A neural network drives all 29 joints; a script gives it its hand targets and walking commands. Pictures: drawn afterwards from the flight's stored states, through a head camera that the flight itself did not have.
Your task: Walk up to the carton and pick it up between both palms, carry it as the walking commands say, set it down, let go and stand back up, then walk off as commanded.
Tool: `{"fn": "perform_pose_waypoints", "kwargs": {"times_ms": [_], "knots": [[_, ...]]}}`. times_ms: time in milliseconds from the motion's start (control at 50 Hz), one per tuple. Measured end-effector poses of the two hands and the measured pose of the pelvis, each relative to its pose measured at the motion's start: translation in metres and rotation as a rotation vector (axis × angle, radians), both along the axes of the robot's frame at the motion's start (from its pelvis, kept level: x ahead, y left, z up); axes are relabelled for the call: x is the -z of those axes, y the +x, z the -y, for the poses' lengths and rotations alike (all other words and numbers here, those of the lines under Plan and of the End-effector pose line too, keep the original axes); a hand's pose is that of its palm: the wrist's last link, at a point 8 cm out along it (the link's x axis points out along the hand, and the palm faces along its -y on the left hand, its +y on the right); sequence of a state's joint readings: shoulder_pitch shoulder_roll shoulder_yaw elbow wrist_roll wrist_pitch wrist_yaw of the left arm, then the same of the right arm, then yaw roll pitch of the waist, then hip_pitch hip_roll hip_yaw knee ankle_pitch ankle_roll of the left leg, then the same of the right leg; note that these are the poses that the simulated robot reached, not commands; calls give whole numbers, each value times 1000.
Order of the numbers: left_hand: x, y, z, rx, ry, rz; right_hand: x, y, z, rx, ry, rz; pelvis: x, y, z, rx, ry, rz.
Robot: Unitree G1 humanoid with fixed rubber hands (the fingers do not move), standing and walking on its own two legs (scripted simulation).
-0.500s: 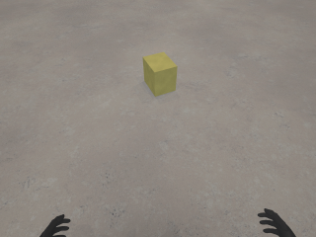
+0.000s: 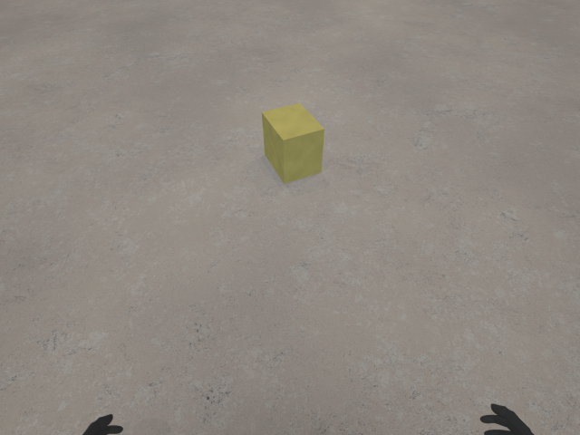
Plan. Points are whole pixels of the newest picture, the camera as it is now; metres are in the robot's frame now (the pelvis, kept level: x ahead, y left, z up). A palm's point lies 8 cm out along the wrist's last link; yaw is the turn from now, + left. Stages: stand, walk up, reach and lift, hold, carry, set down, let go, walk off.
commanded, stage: stand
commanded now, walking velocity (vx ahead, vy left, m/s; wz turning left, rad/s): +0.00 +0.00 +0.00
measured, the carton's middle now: (292, 142) +1.63 -0.02 -0.64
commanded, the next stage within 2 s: walk up in 0.26 s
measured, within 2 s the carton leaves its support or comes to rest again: neither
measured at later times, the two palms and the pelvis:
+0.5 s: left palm out of the picture +0.11 +0.32 -0.09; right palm out of the picture +0.11 -0.32 -0.09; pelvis +0.00 +0.00 +0.00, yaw -1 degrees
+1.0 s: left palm (77, 431) +0.17 +0.31 -0.07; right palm (516, 320) +0.31 -0.36 -0.07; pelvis +0.15 -0.04 +0.00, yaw -1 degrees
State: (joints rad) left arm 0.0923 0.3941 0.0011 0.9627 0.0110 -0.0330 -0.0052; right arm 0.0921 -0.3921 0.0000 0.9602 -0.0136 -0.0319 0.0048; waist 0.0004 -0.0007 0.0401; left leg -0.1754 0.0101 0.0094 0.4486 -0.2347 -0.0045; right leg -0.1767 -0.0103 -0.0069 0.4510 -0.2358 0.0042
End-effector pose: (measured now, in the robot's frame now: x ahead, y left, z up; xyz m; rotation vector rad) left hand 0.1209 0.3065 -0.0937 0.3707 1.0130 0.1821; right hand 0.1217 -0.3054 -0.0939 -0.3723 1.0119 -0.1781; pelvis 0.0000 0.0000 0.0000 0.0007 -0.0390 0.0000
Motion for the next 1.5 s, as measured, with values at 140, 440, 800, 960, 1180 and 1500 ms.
{"fn": "perform_pose_waypoints", "kwargs": {"times_ms": [140, 440, 800, 960, 1180, 1500], "knots": [[1, -8, -2, -14, 2, -32, 1, -8, 2, 17, -2, -33, -3, -1, 0, 0, 0, 3], [3, -18, -5, -32, 5, -74, 2, -18, 5, 36, -5, -74, -5, -1, 0, 0, 0, 2], [-37, 36, -4, 11, 125, 43, -11, 38, 91, 29, -36, 39, 5, 69, 46, 31, -13, -12], [-31, 39, 1, -49, 95, -38, -21, 152, 62, -94, 29, 87, -1, 132, 46, 13, -19, -18], [8, 168, -9, 16, 36, -52, -35, 277, 36, -96, -41, 219, 17, 236, 20, 39, 6, -22], [-32, 439, 42, 194, 89, 160, 6, 279, 113, 112, -60, -57, 22, 392, 63, 58, 23, -17]]}}
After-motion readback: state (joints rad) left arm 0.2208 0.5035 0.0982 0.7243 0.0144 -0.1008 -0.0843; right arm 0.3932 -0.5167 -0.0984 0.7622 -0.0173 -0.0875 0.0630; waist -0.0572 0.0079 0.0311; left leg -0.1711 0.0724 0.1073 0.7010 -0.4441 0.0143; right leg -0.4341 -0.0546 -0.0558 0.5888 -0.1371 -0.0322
